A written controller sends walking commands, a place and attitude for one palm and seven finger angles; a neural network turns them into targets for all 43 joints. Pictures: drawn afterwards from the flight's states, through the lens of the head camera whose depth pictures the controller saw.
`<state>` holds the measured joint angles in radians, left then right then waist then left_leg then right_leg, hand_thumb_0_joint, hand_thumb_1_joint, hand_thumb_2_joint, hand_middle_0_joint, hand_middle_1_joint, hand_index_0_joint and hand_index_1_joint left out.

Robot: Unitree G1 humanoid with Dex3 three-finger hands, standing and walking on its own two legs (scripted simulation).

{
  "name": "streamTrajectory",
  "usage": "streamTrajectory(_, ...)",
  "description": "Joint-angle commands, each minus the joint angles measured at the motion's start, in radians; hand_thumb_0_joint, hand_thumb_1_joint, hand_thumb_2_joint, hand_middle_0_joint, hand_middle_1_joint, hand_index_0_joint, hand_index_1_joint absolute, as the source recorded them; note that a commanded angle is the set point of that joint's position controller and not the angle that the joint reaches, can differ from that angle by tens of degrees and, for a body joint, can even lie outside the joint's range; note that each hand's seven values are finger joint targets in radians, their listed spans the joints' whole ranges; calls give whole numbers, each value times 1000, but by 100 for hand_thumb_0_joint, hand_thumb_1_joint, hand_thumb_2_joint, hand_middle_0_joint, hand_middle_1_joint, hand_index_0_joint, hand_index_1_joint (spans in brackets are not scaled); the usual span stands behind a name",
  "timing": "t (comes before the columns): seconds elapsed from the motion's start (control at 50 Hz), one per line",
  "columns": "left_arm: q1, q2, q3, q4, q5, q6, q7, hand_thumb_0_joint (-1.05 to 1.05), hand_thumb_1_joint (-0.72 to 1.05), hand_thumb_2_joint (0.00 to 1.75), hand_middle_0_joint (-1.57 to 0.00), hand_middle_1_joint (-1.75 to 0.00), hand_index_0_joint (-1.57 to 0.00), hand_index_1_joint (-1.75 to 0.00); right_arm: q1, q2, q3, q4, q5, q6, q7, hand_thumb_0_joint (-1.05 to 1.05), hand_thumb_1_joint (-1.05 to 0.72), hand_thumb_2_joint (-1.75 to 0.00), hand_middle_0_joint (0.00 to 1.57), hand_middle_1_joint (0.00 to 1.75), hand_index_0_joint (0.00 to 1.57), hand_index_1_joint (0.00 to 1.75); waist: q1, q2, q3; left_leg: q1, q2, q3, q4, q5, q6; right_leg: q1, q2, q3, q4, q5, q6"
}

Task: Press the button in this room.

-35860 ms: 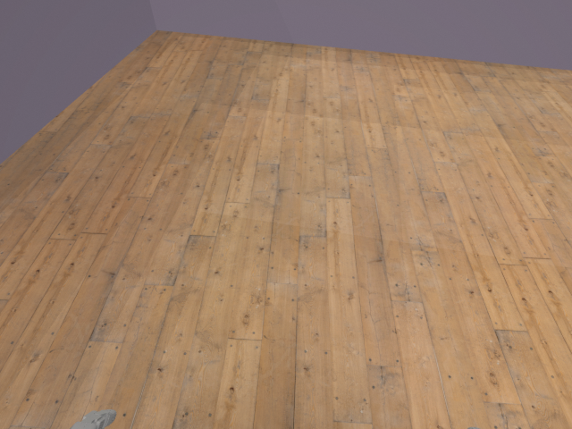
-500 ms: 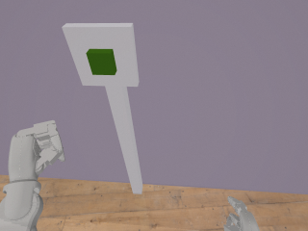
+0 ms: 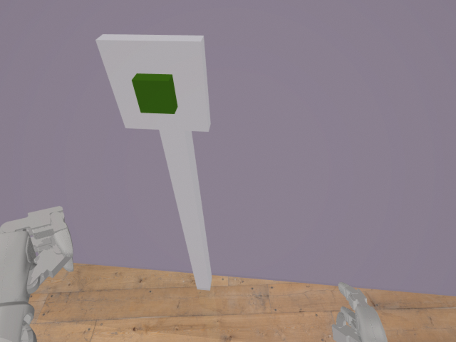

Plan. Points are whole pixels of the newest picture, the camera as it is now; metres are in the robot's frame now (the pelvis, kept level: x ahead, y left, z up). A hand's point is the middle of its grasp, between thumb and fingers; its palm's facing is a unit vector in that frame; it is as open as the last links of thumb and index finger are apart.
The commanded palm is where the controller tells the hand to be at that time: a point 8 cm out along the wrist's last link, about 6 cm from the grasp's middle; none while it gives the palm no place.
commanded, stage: draw the hand back to the body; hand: left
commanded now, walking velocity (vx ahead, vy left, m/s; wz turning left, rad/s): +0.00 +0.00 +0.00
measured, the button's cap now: (156, 93) +0.48 +0.21 +0.22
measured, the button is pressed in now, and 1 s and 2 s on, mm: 0 0 0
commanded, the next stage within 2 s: step back with the hand held close in 0.06 s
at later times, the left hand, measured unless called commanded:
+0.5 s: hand (81, 258) +0.17 +0.23 +0.14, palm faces +0.25 -0.83 -0.49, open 3.1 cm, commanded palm +0.11 +0.28 +0.17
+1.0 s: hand out of the picture +0.04 +0.27 +0.16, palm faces +0.43 -0.79 -0.43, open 3.1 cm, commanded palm -0.01 +0.31 +0.17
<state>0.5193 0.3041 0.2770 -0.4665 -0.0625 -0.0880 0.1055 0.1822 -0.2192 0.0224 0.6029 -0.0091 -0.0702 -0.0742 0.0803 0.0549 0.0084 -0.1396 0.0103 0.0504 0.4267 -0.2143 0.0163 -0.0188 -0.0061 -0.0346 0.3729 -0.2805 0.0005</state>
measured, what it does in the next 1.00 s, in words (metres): shifts its weight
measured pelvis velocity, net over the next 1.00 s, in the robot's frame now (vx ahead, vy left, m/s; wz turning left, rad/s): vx -0.13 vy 0.03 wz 0.02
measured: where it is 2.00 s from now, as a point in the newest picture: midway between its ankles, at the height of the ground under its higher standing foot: outside the picture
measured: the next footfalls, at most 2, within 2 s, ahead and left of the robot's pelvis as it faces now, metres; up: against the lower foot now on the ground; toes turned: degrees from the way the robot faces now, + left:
right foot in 1.32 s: -0.30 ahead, -0.05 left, +0.00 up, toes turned -1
left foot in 1.52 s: -0.26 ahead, +0.19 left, +0.00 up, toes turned +1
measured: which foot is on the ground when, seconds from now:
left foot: down 0.00-1.00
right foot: down 0.00-1.00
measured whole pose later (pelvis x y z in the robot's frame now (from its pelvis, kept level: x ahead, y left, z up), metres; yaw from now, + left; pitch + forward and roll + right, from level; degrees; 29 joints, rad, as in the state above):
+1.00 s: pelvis -0.13 +0.03 -0.02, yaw +1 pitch -3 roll -2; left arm 0.61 0.37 0.36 -0.62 -0.02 -0.24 0.17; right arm 0.24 -0.22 0.00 0.57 -0.01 -0.06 -0.07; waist 0.02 0.03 0.03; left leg -0.49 -0.01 0.03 0.67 -0.34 0.02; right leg -0.36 0.00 0.01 0.58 -0.18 0.02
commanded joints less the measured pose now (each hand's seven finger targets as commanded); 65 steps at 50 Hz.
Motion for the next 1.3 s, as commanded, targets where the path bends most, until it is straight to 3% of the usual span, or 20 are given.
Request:
streamTrajectory(0.0,-86,163,99,-232,-4,-71,19,0,90,90,-130,-150,-130,-150,-123,-101,-35,-164,-1,-52,-8,0,-90,-90,20,30,20,30,-13,15,-69,123,16,-36,-45,205,3,-119,14,6,-64,212,-15)
streamTrajectory(0.16,-88,177,117,-192,-12,-66,17,0,90,90,-130,-150,-130,-150,-130,-97,-33,-163,2,-46,-13,0,-90,-90,20,30,20,30,-15,-12,-20,104,16,-28,-49,169,3,-138,15,11,-89,190,-11)
streamTrajectory(0.18,-192,314,242,-290,-4,-103,21,0,90,90,-130,-150,-130,-150,-113,-123,-38,-205,14,-24,-4,0,-90,-90,20,30,20,30,-48,-1,35,34,37,-26,-6,118,24,-236,-36,95,-136,248,-6)
streamTrajectory(0.28,10,182,124,-179,6,-103,3,0,90,90,-130,-150,-130,-150,-100,-121,-50,-211,14,24,4,0,-90,-90,20,30,20,30,-62,-46,-67,53,51,-21,42,256,20,-223,-71,86,-67,416,8)
streamTrajectory(0.48,122,270,220,-310,-4,-120,31,0,90,90,-130,-150,-130,-150,-95,-111,-70,-275,34,73,-4,0,-90,-90,20,30,20,30,-65,-57,-203,19,85,-28,63,406,19,-183,-57,65,60,475,17)
streamTrajectory(0.58,139,254,210,-319,-1,-143,44,0,90,90,-130,-150,-130,-150,-79,-119,-71,-271,30,56,-4,0,-90,-90,20,30,20,30,-71,40,-153,-81,101,-61,21,238,21,-216,-40,78,69,277,9)
streamTrajectory(0.78,85,220,209,-292,36,-192,63,0,90,90,-130,-150,-130,-150,-50,-137,-75,-259,19,-19,-12,0,-90,-90,20,30,20,30,-75,69,-29,-483,148,-165,-154,-461,55,-138,19,66,151,-185,-10)
streamTrajectory(0.84,68,235,202,-335,29,-203,69,0,90,90,-130,-150,-130,-150,-35,-115,-70,-240,14,-37,-11,0,-90,-90,20,30,20,30,-82,-22,-54,-308,79,-122,-22,-301,25,-294,-36,140,29,-190,-47)
streamTrajectory(0.9,41,250,201,-343,30,-209,85,0,90,90,-130,-150,-130,-150,-3,-107,-73,-191,6,-42,-5,0,-90,-90,20,30,20,30,-96,-183,-95,-70,-5,-58,313,-157,-12,-541,-210,296,-110,-185,-121)
streamTrajectory(0.94,16,229,180,-319,37,-197,95,0,90,90,-130,-150,-130,-150,6,-104,-68,-168,2,-40,-4,0,-90,-90,20,30,20,30,-106,-202,-85,0,14,-92,361,-193,-7,-649,-242,276,-107,-260,-117)
streamTrajectory(0.98,-20,231,175,-326,39,-194,99,0,90,90,-130,-150,-130,-150,-6,-120,-64,-173,6,-36,-12,0,-90,-90,20,30,20,30,-115,-140,-22,-28,59,-154,212,-248,9,-708,-147,177,-5,-347,-68)
streamTrajectory(1.0,-34,229,175,-344,39,-201,98,0,90,90,-130,-150,-130,-150,-16,-135,-61,-180,6,-40,-19,0,-90,-90,20,30,20,30,-116,1,4,-121,122,-256,53,-347,36,-671,-61,122,140,-342,-34)
streamTrajectory(1.02,-36,234,194,-351,34,-203,100,0,90,90,-130,-150,-130,-150,-58,-147,-59,-192,-1,-55,-31,0,-90,-90,20,30,20,30,-108,231,13,-366,276,-471,-252,-565,95,-484,69,41,453,-285,12)
streamTrajectory(1.04,-51,246,223,-351,40,-200,103,0,90,90,-130,-150,-130,-150,-46,-121,-61,-186,-10,-69,-29,0,-90,-90,20,30,20,30,-93,304,-51,-575,376,-574,-393,-656,137,-258,118,60,808,-266,15)
streamTrajectory(1.06,-77,267,238,-351,37,-203,98,0,90,90,-130,-150,-130,-150,-35,-91,-69,-174,-13,-74,-19,0,-90,-90,20,30,20,30,-83,189,-62,-600,351,-494,-372,-553,117,-217,109,83,918,-254,3)
streamTrajectory(1.12,-4,271,249,-320,12,-218,79,0,90,90,-130,-150,-130,-150,-64,-118,-99,-163,2,-86,14,0,-90,-90,20,30,20,30,-60,100,-136,-451,263,-243,-290,-404,60,-235,137,8,885,-239,8)
streamTrajectory(1.2,46,239,198,-384,-9,-204,67,0,90,90,-130,-150,-130,-150,-91,-81,-76,-149,10,-87,47,0,-90,-90,20,30,20,30,-58,267,-172,-359,198,-100,-351,-393,-48,-120,152,-129,506,-350,-38)
streamTrajectory(1.24,27,267,209,-421,-24,-213,62,0,90,90,-130,-150,-130,-150,-82,-64,-67,-142,4,-98,51,0,-90,-90,20,30,20,30,-54,249,-187,-274,173,-65,-283,-280,-109,-96,126,-121,181,-388,-65)
streamTrajectory(1.26,13,302,234,-429,-20,-224,61,0,90,90,-130,-150,-130,-150,-61,-62,-73,-121,4,-93,51,0,-90,-90,20,30,20,30,-57,96,-185,-144,100,34,-1,-187,-136,-240,-6,10,-94,-376,-103)
streamTrajectory(1.28,7,324,243,-426,-9,-234,66,0,90,90,-130,-150,-130,-150,-46,-52,-77,-92,14,-84,48,0,-90,-90,20,30,20,30,-64,-220,-121,-61,18,19,468,-146,-154,-524,-283,378,-276,-310,-182)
